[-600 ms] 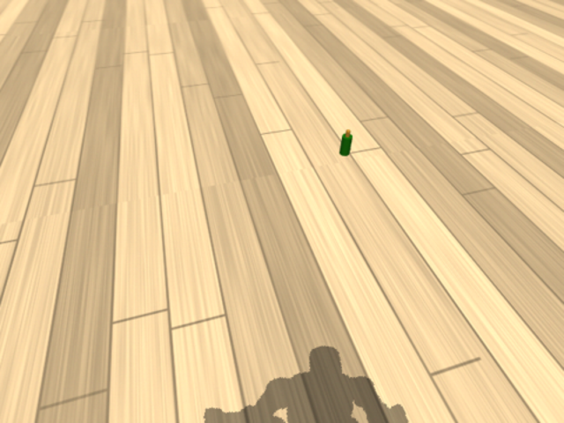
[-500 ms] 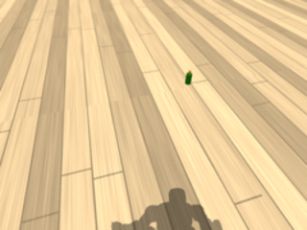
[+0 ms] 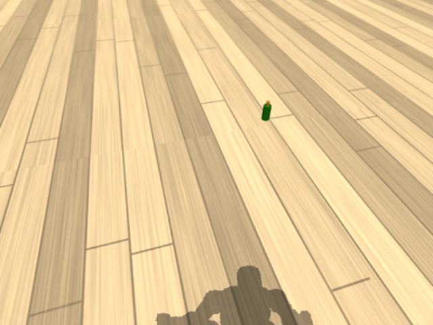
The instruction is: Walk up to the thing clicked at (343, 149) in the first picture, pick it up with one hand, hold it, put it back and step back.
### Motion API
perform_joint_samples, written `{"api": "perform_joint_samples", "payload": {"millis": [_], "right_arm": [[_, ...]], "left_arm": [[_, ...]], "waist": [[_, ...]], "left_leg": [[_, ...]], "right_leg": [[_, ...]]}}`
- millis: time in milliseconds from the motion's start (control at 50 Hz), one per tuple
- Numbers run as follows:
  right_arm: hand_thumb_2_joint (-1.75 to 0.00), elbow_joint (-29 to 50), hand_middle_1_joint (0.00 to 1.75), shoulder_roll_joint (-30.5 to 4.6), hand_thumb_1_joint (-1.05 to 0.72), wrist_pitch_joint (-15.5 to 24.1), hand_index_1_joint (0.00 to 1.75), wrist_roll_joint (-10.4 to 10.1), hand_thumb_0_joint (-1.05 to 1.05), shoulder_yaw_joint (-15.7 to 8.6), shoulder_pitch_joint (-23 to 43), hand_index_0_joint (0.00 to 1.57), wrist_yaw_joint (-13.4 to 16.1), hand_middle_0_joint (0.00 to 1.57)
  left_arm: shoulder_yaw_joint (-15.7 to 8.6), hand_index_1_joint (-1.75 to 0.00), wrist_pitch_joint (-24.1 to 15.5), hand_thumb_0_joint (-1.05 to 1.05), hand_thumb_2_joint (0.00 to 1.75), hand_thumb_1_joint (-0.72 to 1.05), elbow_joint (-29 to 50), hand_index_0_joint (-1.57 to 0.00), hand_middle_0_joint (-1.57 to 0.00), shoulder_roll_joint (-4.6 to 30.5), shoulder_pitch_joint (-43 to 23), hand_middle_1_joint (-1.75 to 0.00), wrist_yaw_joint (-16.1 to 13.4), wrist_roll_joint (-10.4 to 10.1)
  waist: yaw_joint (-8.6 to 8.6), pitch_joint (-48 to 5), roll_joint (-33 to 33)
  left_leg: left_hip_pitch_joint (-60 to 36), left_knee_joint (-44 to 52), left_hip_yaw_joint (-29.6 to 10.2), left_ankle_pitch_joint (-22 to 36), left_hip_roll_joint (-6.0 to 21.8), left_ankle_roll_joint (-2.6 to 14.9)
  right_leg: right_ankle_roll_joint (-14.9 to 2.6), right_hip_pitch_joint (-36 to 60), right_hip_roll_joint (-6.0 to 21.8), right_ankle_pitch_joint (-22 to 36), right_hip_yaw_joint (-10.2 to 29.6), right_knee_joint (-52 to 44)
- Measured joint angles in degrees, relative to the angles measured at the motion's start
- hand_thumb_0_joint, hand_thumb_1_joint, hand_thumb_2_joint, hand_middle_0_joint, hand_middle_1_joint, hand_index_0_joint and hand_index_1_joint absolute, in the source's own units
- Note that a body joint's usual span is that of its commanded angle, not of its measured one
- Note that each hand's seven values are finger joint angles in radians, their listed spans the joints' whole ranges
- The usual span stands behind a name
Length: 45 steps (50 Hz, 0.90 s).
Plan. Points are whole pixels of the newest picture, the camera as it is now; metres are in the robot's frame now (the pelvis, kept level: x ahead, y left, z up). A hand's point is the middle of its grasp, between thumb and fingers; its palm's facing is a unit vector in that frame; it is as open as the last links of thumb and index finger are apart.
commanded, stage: stand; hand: left
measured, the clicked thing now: (266, 109) +1.73 -0.41 -0.70
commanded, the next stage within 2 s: walk up in 0.52 s
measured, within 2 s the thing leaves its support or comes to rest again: neither
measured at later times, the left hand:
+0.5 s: hand out of the picture +0.07 +0.25 -0.16, palm faces -0.02 -0.94 -0.33, open 7.4 cm
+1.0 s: hand (144, 297) +0.24 +0.16 -0.14, palm faces -0.12 -0.91 -0.39, open 7.4 cm
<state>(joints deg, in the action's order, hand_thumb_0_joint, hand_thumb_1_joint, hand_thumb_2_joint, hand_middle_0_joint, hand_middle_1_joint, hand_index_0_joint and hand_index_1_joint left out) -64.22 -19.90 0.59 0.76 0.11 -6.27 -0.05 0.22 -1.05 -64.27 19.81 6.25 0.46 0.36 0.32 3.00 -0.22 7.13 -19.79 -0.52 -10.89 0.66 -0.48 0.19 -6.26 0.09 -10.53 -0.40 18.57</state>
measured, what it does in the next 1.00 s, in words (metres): walks ahead: right foot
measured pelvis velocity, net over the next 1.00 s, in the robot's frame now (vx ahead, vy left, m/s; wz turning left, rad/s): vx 0.13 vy -0.11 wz -0.19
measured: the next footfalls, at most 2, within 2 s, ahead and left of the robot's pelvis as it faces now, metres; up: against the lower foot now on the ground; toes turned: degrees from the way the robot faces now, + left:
right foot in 0.86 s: +0.19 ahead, -0.24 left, +0.00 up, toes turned -14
left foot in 1.30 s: +0.47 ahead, -0.03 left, +0.00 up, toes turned -9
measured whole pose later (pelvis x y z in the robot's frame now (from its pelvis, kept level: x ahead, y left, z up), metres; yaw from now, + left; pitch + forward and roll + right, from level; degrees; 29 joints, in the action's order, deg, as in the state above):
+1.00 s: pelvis +0.13 -0.11 -0.02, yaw -11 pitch -3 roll +0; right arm -57.8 -26.9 1.5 1.7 -4.8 -12.0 -3.1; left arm -4.9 -3.3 -54.3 22.7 14.6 5.1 0.6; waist 2.3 1.7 -4.2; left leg 19.0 -63.8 1.8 -25.0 4.9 1.0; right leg -1.4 -16.9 1.2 -15.8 -3.1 35.3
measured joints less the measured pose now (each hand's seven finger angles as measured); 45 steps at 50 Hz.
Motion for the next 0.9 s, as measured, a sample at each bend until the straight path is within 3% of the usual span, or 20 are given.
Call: {"api": "perform_joint_samples", "payload": {"millis": [520,580,640,680,740,840,860,900], "right_arm": [[-0.90,-0.1,0.30,0.0,-0.91,-0.1,0.30,0.0,0.01,-0.1,-0.1,0.21,0.0,0.20],[-0.90,2.2,0.30,-0.1,-0.91,1.3,0.30,1.2,0.01,-2.2,-1.4,0.21,-1.3,0.20],[-0.90,4.9,0.30,-1.2,-0.90,3.1,0.30,1.6,0.01,-4.0,-3.0,0.21,-1.7,0.20],[-0.90,5.7,0.30,-1.9,-0.90,3.8,0.30,1.8,0.01,-4.6,-4.6,0.21,-1.7,0.20],[-0.90,5.7,0.30,-3.7,-0.90,3.6,0.30,2.3,0.01,-5.4,-6.6,0.21,-2.0,0.20],[-0.90,5.8,0.30,-6.9,-0.90,2.9,0.30,2.6,0.01,-6.5,-7.8,0.21,-2.6,0.20],[-0.90,5.9,0.30,-7.4,-0.90,2.7,0.30,2.5,0.01,-6.6,-7.9,0.21,-2.6,0.20],[-0.90,5.8,0.30,-8.4,-0.90,1.8,0.30,2.3,0.01,-6.7,-7.8,0.21,-2.2,0.20]], "left_arm": [[-0.1,-0.30,0.1,0.00,0.90,0.90,0.0,-0.21,-0.21,0.2,0.5,-0.30,0.0,0.0],[-2.2,-0.30,0.7,0.00,0.90,0.90,2.4,-0.21,-0.21,0.9,3.0,-0.30,2.3,1.1],[-3.4,-0.30,1.8,0.01,0.90,0.90,3.4,-0.21,-0.21,2.4,4.6,-0.30,4.0,1.8],[-4.1,-0.30,1.8,0.01,0.90,0.90,4.1,-0.21,-0.21,3.9,4.8,-0.30,5.0,1.7],[-5.0,-0.30,1.4,0.01,0.90,0.90,5.9,-0.20,-0.21,5.6,5.3,-0.30,6.4,1.4],[-6.0,-0.30,0.5,0.01,0.90,0.90,7.2,-0.20,-0.20,7.2,6.4,-0.30,7.2,1.4],[-6.2,-0.30,0.1,0.01,0.90,0.90,7.3,-0.20,-0.20,7.4,6.5,-0.30,7.0,1.5],[-6.7,-0.30,-1.1,0.01,0.90,0.90,7.7,-0.20,-0.20,6.4,5.9,-0.30,6.0,1.7]], "waist": [[0.06,0.0,0.1],[0.69,-1.3,0.6],[-0.10,-2.1,0.3],[-0.78,-2.1,0.9],[-0.77,-2.2,0.9],[-0.69,-2.3,-0.1],[-0.64,-2.4,-0.6],[-0.60,-1.8,-3.7]], "left_leg": [[-0.3,0.5,0.0,0.0,-0.3,0.27],[0.9,-2.7,2.0,-5.1,-0.1,1.57],[0.5,-2.5,4.0,-3.8,1.1,1.97],[-0.9,-1.6,4.5,-4.2,1.3,1.56],[-3.9,0.0,5.8,-5.1,2.5,0.49],[-7.9,-4.4,8.6,-11.4,5.4,-1.62],[-7.7,-7.6,8.8,-14.1,6.6,-1.47],[-3.8,-20.4,5.4,-19.1,9.8,0.97]], "right_leg": [[0.27,0.3,0.3,0.0,0.0,-0.5],[-1.15,-4.2,0.3,-8.8,1.0,8.7],[-1.52,-12.4,0.5,-12.1,1.0,24.2],[-1.51,-16.3,1.9,-11.8,1.7,29.3],[-0.87,-19.3,4.5,-10.6,1.6,28.6],[-0.62,-17.3,6.8,-5.2,-0.3,17.8],[-0.20,-16.5,6.3,-1.5,-0.9,16.9],[0.18,-16.2,3.5,-2.9,-3.2,21.1]]}}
